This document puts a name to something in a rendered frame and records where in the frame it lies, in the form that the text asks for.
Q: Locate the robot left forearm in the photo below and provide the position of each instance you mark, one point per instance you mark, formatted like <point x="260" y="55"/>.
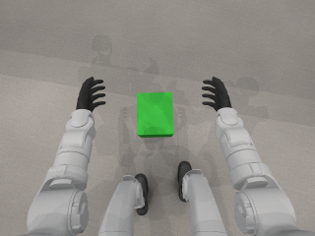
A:
<point x="69" y="170"/>

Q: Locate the robot left foot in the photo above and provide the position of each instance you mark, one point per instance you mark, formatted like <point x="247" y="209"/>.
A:
<point x="144" y="184"/>

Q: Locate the left robot hand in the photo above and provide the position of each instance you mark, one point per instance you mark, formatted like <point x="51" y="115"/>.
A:
<point x="86" y="97"/>

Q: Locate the carton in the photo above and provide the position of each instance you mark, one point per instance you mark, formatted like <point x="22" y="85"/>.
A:
<point x="154" y="114"/>

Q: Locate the robot right thigh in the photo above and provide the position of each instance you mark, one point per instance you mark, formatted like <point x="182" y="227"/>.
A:
<point x="205" y="217"/>

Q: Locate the robot right forearm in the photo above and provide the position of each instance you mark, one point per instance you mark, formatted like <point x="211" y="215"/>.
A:
<point x="247" y="171"/>

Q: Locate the right robot upper arm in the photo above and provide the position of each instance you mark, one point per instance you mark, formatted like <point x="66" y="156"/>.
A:
<point x="265" y="211"/>

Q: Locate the right robot hand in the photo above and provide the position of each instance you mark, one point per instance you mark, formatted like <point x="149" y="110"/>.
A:
<point x="221" y="98"/>

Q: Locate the left robot upper arm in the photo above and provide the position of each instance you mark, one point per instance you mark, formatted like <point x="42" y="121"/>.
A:
<point x="59" y="213"/>

